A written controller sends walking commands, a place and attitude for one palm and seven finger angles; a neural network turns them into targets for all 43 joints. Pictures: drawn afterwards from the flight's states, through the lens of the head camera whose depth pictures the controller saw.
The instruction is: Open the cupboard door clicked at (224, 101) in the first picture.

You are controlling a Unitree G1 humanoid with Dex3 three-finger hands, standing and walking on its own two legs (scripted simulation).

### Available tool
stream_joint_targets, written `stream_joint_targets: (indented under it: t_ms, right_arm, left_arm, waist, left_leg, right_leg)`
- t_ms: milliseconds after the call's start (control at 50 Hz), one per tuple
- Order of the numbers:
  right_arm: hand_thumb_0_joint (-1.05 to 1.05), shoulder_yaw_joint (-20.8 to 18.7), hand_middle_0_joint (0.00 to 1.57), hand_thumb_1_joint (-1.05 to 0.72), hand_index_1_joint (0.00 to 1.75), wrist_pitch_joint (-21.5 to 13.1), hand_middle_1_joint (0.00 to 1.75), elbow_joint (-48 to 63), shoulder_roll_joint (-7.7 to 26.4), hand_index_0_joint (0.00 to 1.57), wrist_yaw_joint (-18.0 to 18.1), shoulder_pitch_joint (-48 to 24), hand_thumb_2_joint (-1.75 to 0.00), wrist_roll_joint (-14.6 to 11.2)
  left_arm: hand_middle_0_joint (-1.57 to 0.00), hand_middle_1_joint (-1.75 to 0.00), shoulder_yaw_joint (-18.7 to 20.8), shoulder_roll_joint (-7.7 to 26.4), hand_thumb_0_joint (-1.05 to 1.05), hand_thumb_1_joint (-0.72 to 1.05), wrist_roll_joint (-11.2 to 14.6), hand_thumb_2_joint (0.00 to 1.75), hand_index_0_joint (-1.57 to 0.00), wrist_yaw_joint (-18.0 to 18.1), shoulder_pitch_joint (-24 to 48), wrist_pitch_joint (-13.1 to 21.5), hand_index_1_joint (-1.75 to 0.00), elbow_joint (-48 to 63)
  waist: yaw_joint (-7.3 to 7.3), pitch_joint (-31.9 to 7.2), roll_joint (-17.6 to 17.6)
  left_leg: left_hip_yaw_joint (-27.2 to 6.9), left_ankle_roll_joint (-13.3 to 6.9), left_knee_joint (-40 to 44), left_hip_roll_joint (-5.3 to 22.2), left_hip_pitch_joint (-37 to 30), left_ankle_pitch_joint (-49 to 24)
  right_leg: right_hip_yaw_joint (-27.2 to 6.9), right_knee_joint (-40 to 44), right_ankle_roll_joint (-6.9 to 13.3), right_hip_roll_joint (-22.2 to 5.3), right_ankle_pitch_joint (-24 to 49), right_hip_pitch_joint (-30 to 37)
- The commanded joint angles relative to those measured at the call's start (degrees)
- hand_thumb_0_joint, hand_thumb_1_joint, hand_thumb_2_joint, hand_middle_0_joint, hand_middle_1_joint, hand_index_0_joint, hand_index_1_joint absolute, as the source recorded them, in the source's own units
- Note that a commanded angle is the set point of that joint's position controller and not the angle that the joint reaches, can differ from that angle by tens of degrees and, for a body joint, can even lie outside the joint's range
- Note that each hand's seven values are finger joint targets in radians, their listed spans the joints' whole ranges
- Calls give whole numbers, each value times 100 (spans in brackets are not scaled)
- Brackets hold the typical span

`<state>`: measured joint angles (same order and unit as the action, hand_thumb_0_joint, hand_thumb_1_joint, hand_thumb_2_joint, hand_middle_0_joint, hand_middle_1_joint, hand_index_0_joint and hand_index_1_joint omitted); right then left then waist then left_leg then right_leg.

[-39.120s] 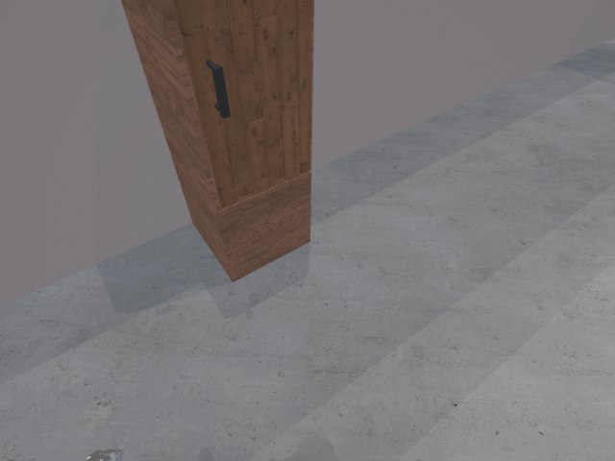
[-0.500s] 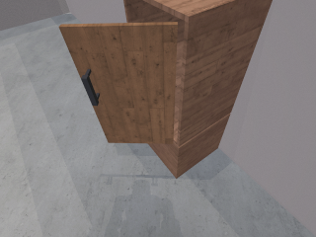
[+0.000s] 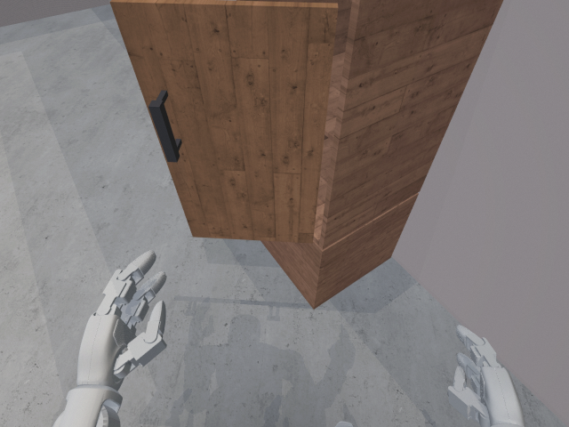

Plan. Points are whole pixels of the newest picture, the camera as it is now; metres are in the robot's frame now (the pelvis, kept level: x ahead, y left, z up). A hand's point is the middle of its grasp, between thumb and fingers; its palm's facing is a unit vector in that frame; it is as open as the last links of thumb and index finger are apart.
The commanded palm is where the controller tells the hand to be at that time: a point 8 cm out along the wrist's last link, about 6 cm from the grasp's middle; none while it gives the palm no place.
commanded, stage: raise the hand with hooked fingers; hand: left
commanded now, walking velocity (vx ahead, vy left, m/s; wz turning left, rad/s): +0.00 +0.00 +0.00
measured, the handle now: (168, 127) +0.60 +0.25 +0.08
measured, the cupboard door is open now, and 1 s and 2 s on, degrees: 52 52 52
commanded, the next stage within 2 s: move the hooked fingers beside the handle in 1.82 s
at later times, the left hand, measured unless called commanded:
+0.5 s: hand (118, 349) +0.21 +0.23 +0.02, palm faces -0.04 -1.00 -0.05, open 10.7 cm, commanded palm +0.18 +0.29 +0.03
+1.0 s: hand (77, 300) +0.26 +0.28 +0.07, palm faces +0.02 -1.00 -0.07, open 13.5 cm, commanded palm +0.23 +0.33 +0.08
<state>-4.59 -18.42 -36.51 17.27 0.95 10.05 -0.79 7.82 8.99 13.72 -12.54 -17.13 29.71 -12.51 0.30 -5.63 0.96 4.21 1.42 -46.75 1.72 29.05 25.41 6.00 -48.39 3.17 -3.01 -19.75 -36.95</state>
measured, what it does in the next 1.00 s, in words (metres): stands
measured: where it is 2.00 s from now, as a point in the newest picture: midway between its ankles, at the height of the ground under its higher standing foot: outside the picture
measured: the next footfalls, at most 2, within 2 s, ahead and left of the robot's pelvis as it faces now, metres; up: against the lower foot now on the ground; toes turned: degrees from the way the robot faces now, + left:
none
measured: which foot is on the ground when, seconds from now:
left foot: down 0.00-1.00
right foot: down 0.00-1.00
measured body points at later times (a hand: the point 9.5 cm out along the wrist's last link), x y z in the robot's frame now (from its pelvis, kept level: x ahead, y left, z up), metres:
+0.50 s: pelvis -0.02 +0.03 -0.03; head +0.03 +0.04 +0.42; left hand +0.21 +0.28 +0.03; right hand +0.13 -0.17 -0.12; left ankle -0.02 +0.13 -0.70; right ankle +0.05 -0.08 -0.70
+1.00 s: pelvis +0.00 +0.04 +0.00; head +0.04 +0.04 +0.45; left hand +0.25 +0.33 +0.08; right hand +0.18 -0.20 -0.06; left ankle -0.02 +0.13 -0.70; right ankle +0.05 -0.08 -0.70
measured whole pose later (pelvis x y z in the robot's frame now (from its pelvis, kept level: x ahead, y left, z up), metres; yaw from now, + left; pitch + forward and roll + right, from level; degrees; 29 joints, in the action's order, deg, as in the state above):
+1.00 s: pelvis +0.00 +0.04 +0.00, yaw +1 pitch +7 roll -2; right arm 3.0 -15.1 -31.0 15.7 4.0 14.6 -1.6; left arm 18.5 20.0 17.9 -22.2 -7.6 14.1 -10.1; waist -0.8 -4.1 -1.0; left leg 1.1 -1.3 -50.8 1.1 30.2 28.1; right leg 7.2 -46.5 0.7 -2.6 -19.0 -34.8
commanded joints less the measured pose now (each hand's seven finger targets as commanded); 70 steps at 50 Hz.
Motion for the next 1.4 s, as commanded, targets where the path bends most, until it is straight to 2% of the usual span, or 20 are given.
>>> stream_joint_targets:
  t_ms: [0, 80, 120, 140, 160, 220, 260, 360, 400, 460, 500, 580, 600, 660, 800, 900, 960, 1100, 1300, 1380]
  right_arm:
    - [0, -173, 20, -90, 30, -120, 30, 1434, 502, 20, -182, -335, -90, -108]
    - [0, -77, 20, -90, 30, 131, 30, 1928, 447, 20, -18, -267, -90, -132]
    - [0, -16, 20, -90, 30, 175, 30, 1893, 361, 20, 22, 8, -90, -76]
    - [0, 14, 20, -90, 30, 187, 30, 1848, 348, 20, 44, 87, -90, -44]
    - [0, 88, 20, -90, 30, 198, 30, 1827, 417, 20, 71, 124, -90, 20]
    - [0, 184, 20, -90, 30, 147, 30, 1647, 397, 20, 115, 211, -90, 0]
    - [0, 271, 20, -90, 30, 143, 30, 1560, 483, 20, 175, 137, -90, -33]
    - [0, 344, 20, -90, 30, 114, 30, 1628, 444, 20, 263, -34, -90, -137]
    - [0, 357, 20, -90, 30, 101, 30, 1621, 398, 20, 274, 5, -90, -135]
    - [0, 388, 20, -90, 30, 26, 30, 1592, 392, 20, 265, 8, -90, -97]
    - [0, 352, 20, -90, 30, -30, 30, 1533, 429, 20, 246, 152, -90, -75]
    - [0, 327, 20, -90, 30, -101, 30, 1496, 550, 20, 238, 268, -90, -95]
    - [0, 317, 20, -90, 30, -104, 30, 1474, 566, 20, 247, 322, -90, -101]
    - [0, 321, 20, -90, 30, -80, 30, 1452, 635, 20, 283, 351, -90, -111]
    - [0, 352, 20, -90, 30, -24, 30, 1336, 626, 20, 352, 406, -90, -136]
    - [0, 384, 20, -90, 30, 31, 30, 1270, 657, 20, 362, 412, -90, -143]
    - [0, 418, 20, -90, 30, 76, 30, 1238, 684, 20, 383, 413, -90, -134]
    - [0, 457, 20, -90, 30, 163, 30, 1164, 676, 20, 417, 388, -90, -133]
    - [0, 455, 20, -90, 30, 255, 30, 1097, 721, 20, 460, 430, -90, -154]
    - [0, 450, 20, -90, 30, 288, 30, 1158, 748, 20, 405, 433, -90, -166]
  left_arm:
    - [-22, -53, 567, 811, 0, 55, 252, 75, -22, -1105, -1115, 596, -53, 547]
    - [-23, -58, 639, 950, 0, 46, 415, 71, -23, -784, -189, -62, -58, 1976]
    - [-24, -62, 551, 911, 0, 41, 253, 69, -24, -438, -27, -2, -62, 2740]
    - [-24, -63, 504, 965, 0, 39, 149, 68, -24, -290, 175, 57, -63, 3062]
    - [-24, -64, 415, 1073, 0, 36, 96, 67, -24, -228, 548, 100, -64, 3357]
    - [-24, -69, 162, 929, 0, 29, -32, 64, -24, -260, 416, 42, -69, 3109]
    - [-25, -72, 168, 1037, 0, 25, 36, 62, -25, -430, 565, -229, -72, 2576]
    - [-25, -80, 782, 1401, 0, 13, 289, 57, -25, -620, 88, -1060, -80, 2146]
    - [-26, -82, 989, 1449, 0, 8, 359, 55, -26, -531, 113, -1161, -82, 2307]
    - [-26, -87, 983, 1388, 0, 1, 417, 52, -26, -392, 212, -1092, -87, 2320]
    - [-27, -90, 1092, 1472, 0, -3, 387, 50, -27, -329, 228, -944, -90, 2352]
    - [-27, -96, 950, 1463, 0, -13, 338, 46, -27, -386, 493, -794, -96, 2257]
    - [-27, -98, 992, 1510, 0, -15, 330, 45, -27, -408, 497, -796, -98, 2220]
    - [-28, -102, 1131, 1712, 0, -22, 353, 42, -28, -461, 743, -872, -102, 2058]
    - [-29, -112, 1446, 2028, 0, -38, 471, 35, -29, -660, 1322, -960, -112, 1907]
    - [-30, -120, 1537, 2141, 0, -50, 543, 30, -30, -940, 1677, -1159, -120, 1503]
    - [-30, -120, 1641, 2295, 0, -50, 600, 30, -30, -1103, 2026, -1329, -120, 1256]
    - [-30, -120, 2039, 2682, 0, -50, 711, 30, -30, -1402, 2654, -1445, -120, 700]
    - [-30, -120, 2385, 3227, 0, -50, 753, 30, -30, -1740, 3558, -1484, -120, 122]
    - [-30, -120, 2199, 2908, 0, -50, 830, 30, -30, -1854, 3206, -1589, -120, -374]
  waist:
    - [-432, -846, 356]
    - [-210, -1053, 84]
    - [-116, -1259, -541]
    - [-35, -1371, -621]
    - [105, -1339, -542]
    - [216, -1223, -772]
    - [280, -843, -484]
    - [-110, -1177, -332]
    - [-161, -1309, -202]
    - [-171, -1021, -163]
    - [-148, -1124, -235]
    - [-20, -907, -298]
    - [-20, -914, -433]
    - [-9, -763, -286]
    - [-60, -995, -704]
    - [-36, -992, -567]
    - [-12, -857, -561]
    - [-59, -1056, -391]
    - [-85, -1187, -575]
    - [-101, -844, -177]
  left_leg:
    - [-54, -197, -643, -498, 1752, -627]
    - [-178, -283, -736, -429, 1756, -359]
    - [-316, -284, -711, -317, 1404, -741]
    - [-389, -288, -735, -269, 1273, -950]
    - [-465, -314, -835, -226, 1240, -1024]
    - [-596, -269, -733, -175, 1168, -915]
    - [-688, -269, -651, -157, 1391, -528]
    - [-699, -230, -156, -223, 1373, -392]
    - [-702, -209, -10, -211, 1274, -535]
    - [-735, -183, 121, -198, 1223, -608]
    - [-699, -171, 159, -197, 1116, -676]
    - [-680, -168, 241, -178, 957, -610]
    - [-673, -164, 266, -179, 904, -579]
    - [-716, -163, 356, -172, 858, -641]
    - [-665, -135, 488, -166, 310, -1355]
    - [-647, -139, 567, -153, 85, -1818]
    - [-648, -134, 614, -153, -12, -1973]
    - [-590, -157, 744, -165, -123, -2042]
    - [-511, -209, 927, -182, -299, -2059]
    - [-464, -226, 978, -192, -69, -1834]
  right_leg:
    - [-1285, 212, -144, -192, 99, 989]
    - [-1184, 217, -201, -1, -807, 557]
    - [-816, -153, -160, 141, -83, 399]
    - [-676, -312, -153, 185, 284, 332]
    - [-583, -468, -145, 249, 437, 154]
    - [-374, -440, -161, 264, 296, -99]
    - [-329, -330, -155, 326, -163, -187]
    - [-292, 0, -172, 285, -456, 536]
    - [-228, 66, -195, 257, -351, 700]
    - [-160, 97, -170, 289, -316, 661]
    - [-158, 124, -182, 260, -242, 683]
    - [-145, 201, -181, 265, -258, 562]
    - [-147, 233, -185, 246, -264, 558]
    - [-132, 292, -170, 273, -168, 661]
    - [-175, 453, -155, 285, 622, 1174]
    - [-169, 574, -169, 306, 1176, 1413]
    - [-163, 639, -150, 341, 1372, 1487]
    - [-235, 825, -155, 316, 1571, 1843]
    - [-377, 1056, -142, 276, 1668, 2158]
    - [-407, 1138, -154, 267, 1511, 2074]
